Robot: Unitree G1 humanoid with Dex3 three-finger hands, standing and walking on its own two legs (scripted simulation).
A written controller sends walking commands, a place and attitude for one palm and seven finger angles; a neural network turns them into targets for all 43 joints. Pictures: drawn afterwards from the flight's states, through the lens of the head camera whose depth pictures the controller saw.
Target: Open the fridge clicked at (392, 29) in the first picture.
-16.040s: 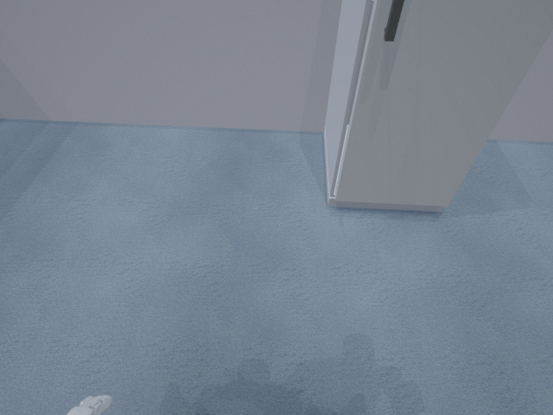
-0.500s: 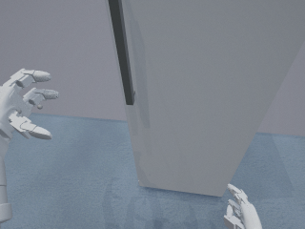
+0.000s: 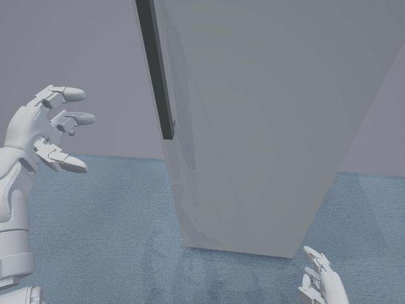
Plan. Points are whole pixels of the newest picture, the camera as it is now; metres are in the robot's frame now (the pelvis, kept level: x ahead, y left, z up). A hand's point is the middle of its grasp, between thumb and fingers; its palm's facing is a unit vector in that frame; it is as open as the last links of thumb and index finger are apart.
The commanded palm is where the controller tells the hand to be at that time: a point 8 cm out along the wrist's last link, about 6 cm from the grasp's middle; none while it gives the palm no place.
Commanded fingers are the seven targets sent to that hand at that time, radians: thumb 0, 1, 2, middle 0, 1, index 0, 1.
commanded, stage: move the hooked fingers beside the handle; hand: left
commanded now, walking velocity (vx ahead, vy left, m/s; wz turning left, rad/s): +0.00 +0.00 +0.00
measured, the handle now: (159, 64) +0.51 +0.15 +0.26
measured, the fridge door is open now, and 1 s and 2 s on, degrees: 0 0 0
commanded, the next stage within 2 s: none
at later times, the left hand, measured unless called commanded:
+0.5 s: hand (97, 115) +0.37 +0.24 +0.22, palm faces +0.01 -1.00 -0.04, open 14.0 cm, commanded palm +0.35 +0.29 +0.22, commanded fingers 0.00 -0.50 0.30 -0.30 -1.20 -0.30 -1.20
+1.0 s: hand (118, 100) +0.43 +0.22 +0.22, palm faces -0.01 -1.00 -0.01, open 14.0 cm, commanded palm +0.41 +0.27 +0.22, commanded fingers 0.00 -0.50 0.30 -0.30 -1.20 -0.30 -1.20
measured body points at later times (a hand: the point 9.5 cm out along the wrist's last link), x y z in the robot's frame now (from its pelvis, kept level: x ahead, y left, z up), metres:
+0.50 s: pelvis +0.00 +0.00 +0.00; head -0.01 -0.02 +0.45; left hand +0.37 +0.29 +0.22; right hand +0.16 -0.24 -0.09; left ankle -0.03 +0.13 -0.74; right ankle +0.03 -0.13 -0.74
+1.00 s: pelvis +0.01 +0.01 +0.00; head +0.01 -0.01 +0.45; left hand +0.42 +0.28 +0.22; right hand +0.13 -0.25 -0.10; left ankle -0.03 +0.13 -0.74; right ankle +0.03 -0.13 -0.74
